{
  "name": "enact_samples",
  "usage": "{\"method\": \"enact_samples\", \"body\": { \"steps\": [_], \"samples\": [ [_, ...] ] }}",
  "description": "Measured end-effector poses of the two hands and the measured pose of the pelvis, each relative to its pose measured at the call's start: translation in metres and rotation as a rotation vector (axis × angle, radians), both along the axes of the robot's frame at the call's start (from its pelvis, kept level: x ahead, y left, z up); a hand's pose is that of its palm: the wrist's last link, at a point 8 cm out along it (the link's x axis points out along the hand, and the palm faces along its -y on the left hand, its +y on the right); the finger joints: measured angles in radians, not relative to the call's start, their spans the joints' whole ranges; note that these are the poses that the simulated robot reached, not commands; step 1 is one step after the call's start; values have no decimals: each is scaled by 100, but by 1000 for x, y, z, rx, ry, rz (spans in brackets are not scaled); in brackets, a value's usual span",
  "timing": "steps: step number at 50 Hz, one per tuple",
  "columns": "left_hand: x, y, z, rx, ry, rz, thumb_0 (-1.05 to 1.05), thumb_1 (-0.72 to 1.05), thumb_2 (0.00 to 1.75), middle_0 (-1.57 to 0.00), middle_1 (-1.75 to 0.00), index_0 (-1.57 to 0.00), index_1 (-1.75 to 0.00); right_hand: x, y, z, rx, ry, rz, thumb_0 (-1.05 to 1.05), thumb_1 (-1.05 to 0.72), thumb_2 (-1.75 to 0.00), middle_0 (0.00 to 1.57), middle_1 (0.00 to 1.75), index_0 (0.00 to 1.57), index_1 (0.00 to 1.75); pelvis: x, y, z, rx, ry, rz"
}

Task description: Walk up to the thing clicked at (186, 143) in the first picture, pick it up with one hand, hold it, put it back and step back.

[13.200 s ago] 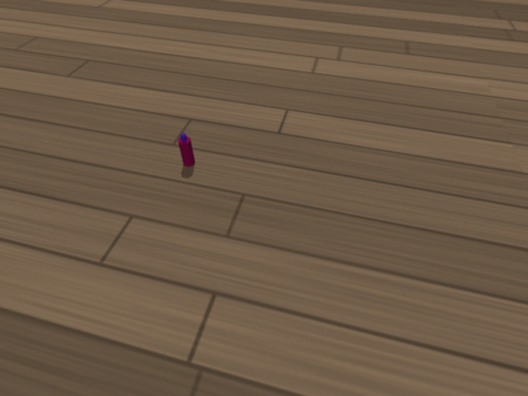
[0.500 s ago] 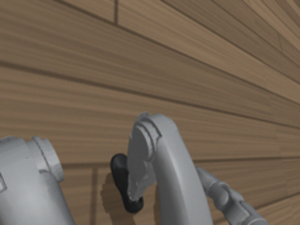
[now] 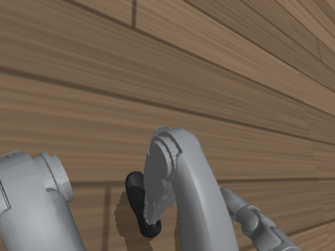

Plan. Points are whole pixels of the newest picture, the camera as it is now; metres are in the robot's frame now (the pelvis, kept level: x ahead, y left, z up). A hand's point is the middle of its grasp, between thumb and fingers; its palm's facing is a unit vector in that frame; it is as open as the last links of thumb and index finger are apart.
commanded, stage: settle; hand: left
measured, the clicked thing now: out of the picture +0.44 +0.34 -0.17
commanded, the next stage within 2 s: lift in 1.68 s
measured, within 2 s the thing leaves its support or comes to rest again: neither
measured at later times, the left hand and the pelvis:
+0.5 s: hand out of the picture +0.41 +0.36 -0.04, palm faces +0.42 -0.90 -0.04, open 9.3 cm; pelvis +0.01 -0.01 +0.02, yaw +5 degrees
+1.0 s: hand out of the picture +0.42 +0.35 +0.03, palm faces +0.40 -0.91 -0.06, open 9.3 cm; pelvis +0.02 -0.02 +0.05, yaw +9 degrees
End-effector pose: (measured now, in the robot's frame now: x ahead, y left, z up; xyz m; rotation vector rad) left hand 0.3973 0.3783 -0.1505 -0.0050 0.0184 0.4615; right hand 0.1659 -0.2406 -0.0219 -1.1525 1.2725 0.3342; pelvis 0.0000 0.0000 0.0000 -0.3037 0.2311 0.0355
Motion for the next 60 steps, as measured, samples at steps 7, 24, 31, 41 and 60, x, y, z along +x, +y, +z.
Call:
{"method": "enact_samples", "body": {
  "steps": [7, 24, 31, 41, 60],
  "samples": [
    [-6, 10, 24, 13, -26, -2, -3, -26, 102, -69, -111, -73, -110, 2, -1, -2, 36, -28, -48, -1, -90, -90, 21, 30, 20, 30, 1, -2, 4, 13, 28, 12],
    [-29, 24, 112, 58, -30, -22, -3, -28, 107, -70, -111, -74, -110, 14, -2, -14, 211, -124, -224, 0, -89, -90, 21, 30, 20, 30, 5, -10, 21, 67, 148, 52],
    [-31, 25, 138, 65, -14, -28, -3, -29, 107, -70, -111, -75, -110, 18, -5, -20, 263, -139, -290, 0, -88, -89, 21, 30, 20, 30, 8, -13, 29, 91, 197, 67],
    [-30, 23, 166, 63, 3, -38, -3, -31, 109, -71, -111, -76, -110, 18, -16, -24, 292, -127, -365, 0, -88, -89, 20, 30, 20, 30, 15, -19, 42, 122, 260, 83],
    [-23, 14, 199, 48, 14, -37, -2, -34, 113, -73, -110, -77, -109, 19, -24, -16, 312, -156, -426, 0, -89, -90, 20, 30, 20, 30, 18, -23, 61, 146, 303, 95]
  ]
}}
